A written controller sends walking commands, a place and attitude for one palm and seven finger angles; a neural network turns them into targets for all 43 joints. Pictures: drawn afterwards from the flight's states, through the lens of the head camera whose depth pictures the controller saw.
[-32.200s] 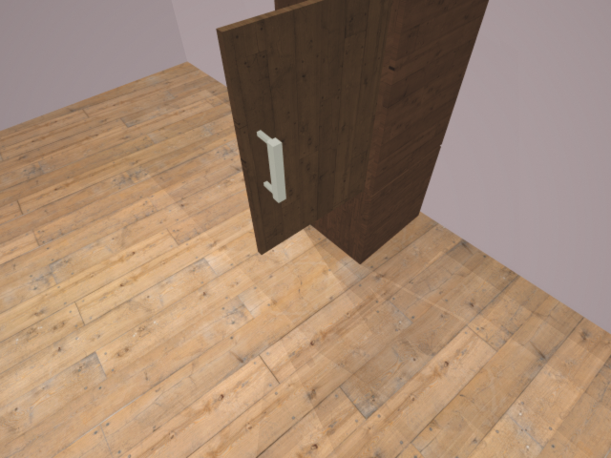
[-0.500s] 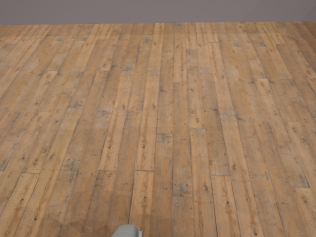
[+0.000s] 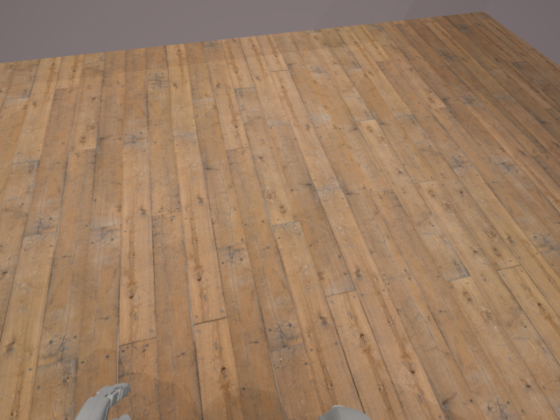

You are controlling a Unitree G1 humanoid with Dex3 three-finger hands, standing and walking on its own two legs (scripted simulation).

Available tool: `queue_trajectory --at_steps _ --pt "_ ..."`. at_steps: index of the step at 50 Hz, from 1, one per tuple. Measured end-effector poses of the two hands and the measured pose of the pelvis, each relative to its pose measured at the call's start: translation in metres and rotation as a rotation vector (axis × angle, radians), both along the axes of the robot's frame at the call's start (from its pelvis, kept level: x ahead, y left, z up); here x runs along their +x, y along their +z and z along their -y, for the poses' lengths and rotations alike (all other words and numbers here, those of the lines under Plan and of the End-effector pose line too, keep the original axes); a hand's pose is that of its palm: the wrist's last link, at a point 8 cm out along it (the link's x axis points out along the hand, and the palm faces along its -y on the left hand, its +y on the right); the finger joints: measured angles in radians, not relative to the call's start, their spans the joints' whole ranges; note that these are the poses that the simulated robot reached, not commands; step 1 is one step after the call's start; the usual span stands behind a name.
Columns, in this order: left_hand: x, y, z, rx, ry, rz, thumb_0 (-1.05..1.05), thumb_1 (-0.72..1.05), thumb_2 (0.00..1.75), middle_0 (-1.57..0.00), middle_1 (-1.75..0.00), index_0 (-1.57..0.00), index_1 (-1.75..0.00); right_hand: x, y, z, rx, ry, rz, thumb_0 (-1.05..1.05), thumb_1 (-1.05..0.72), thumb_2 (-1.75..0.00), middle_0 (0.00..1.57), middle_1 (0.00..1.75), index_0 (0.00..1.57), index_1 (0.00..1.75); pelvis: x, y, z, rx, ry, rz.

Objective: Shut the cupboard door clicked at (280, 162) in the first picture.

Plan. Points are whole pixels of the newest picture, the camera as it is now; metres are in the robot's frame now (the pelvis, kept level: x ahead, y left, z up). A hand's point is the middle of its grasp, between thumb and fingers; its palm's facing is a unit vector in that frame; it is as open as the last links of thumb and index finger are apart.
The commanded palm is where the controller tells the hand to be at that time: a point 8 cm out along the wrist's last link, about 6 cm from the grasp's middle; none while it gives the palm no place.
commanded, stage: turn to face it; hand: left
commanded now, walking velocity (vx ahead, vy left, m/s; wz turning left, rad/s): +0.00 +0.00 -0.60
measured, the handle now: out of the picture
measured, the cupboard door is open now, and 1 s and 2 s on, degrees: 66 66 66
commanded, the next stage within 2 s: none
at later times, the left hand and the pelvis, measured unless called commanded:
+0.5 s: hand (184, 405) +0.15 +0.16 -0.18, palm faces -0.24 -0.95 -0.19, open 7.4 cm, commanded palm none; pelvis +0.04 -0.01 -0.01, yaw -16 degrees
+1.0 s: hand (247, 337) +0.26 +0.07 -0.16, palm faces -0.55 -0.78 -0.28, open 7.4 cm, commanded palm none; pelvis +0.04 -0.03 -0.02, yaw -35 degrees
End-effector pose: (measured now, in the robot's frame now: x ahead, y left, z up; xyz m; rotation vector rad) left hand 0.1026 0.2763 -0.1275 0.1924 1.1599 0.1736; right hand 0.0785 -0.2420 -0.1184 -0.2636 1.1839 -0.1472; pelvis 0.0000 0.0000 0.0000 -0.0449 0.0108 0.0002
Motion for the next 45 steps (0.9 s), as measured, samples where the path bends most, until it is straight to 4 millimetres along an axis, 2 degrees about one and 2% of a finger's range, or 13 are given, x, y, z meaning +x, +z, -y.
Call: queue_trajectory --at_steps 4,7,9,13,20,25,28,33,37,41,45 --pt "0.037 0.005 0.024 0.018 -0.095 0.04 0.0 0.91 0.9 -0.2 -0.3 -0.19 -0.3 -0.029 -0.015 0.025 0.012 -0.093 -0.038 0.01 -0.9 -0.9 0.2 0.3 0.2 0.3 0.005 -0.007 0.012 0.017 -0.055 0.004" --pt "0.057 0.003 0.045 0.04 -0.159 0.081 0.0 0.91 0.9 -0.2 -0.3 -0.19 -0.3 -0.046 -0.033 0.048 0.021 -0.159 -0.063 0.01 -0.9 -0.9 0.2 0.3 0.2 0.3 0.01 -0.02 0.024 0.033 -0.093 0.006" --pt "0.06 0.006 0.058 0.044 -0.184 0.081 0.0 0.91 0.9 -0.2 -0.3 -0.19 -0.3 -0.053 -0.037 0.058 0.014 -0.194 -0.087 0.01 -0.91 -0.9 0.2 0.3 0.2 0.3 0.011 -0.019 0.027 0.029 -0.107 0.009" --pt "0.055 0.008 0.073 0.035 -0.202 0.032 0.0 0.91 0.9 -0.2 -0.3 -0.2 -0.3 -0.054 -0.027 0.065 0.011 -0.232 -0.082 0.01 -0.91 -0.9 0.19 0.3 0.19 0.3 0.014 -0.009 0.03 0.045 -0.148 0.006" --pt "0.048 -0.005 0.08 -0.011 -0.244 -0.057 0.0 0.9 0.9 -0.2 -0.3 -0.2 -0.3 -0.036 -0.01 0.056 0.008 -0.269 -0.015 0.01 -0.91 -0.9 0.19 0.3 0.19 0.3 0.024 -0.003 0.025 0.052 -0.222 -0.008" --pt "0.057 -0.023 0.065 -0.037 -0.265 -0.099 0.0 0.9 0.9 -0.2 -0.3 -0.2 -0.3 -0.021 -0.005 0.038 -0.018 -0.302 0.041 0.01 -0.91 -0.9 0.19 0.3 0.2 0.3 0.037 -0.01 0.008 0.038 -0.285 -0.017" --pt "0.071 -0.032 0.055 -0.04 -0.286 -0.117 0.0 0.9 0.9 -0.2 -0.3 -0.2 -0.3 -0.021 -0.002 0.025 -0.033 -0.317 0.06 0.01 -0.91 -0.9 0.2 0.3 0.2 0.3 0.042 -0.013 0.0 0.037 -0.33 -0.012" --pt "0.101 -0.022 0.052 -0.032 -0.355 -0.111 0.0 0.91 0.9 -0.2 -0.3 -0.2 -0.3 -0.04 0.008 0.008 -0.03 -0.371 0.036 0.01 -0.91 -0.9 0.2 0.3 0.2 0.3 0.047 -0.003 -0.004 0.01 -0.395 -0.006" --pt "0.127 -0.012 0.062 -0.021 -0.416 -0.082 0.0 0.91 0.9 -0.2 -0.3 -0.19 -0.3 -0.063 0.006 0.003 -0.013 -0.439 0.004 0.01 -0.91 -0.9 0.2 0.3 0.2 0.3 0.048 0.001 -0.003 0.0 -0.446 -0.005" --pt "0.152 -0.005 0.086 -0.006 -0.495 -0.048 0.0 0.91 0.9 -0.2 -0.3 -0.19 -0.3 -0.094 -0.003 0.005 0.011 -0.522 -0.03 0.01 -0.9 -0.9 0.2 0.3 0.2 0.3 0.048 -0.001 0.004 0.005 -0.5 -0.002" --pt "0.173 -0.001 0.125 0.012 -0.586 0.002 0.0 0.91 0.9 -0.2 -0.3 -0.19 -0.3 -0.129 -0.021 0.015 0.041 -0.613 -0.058 0.01 -0.9 -0.9 0.2 0.3 0.2 0.3 0.045 -0.01 0.02 0.021 -0.556 0.007"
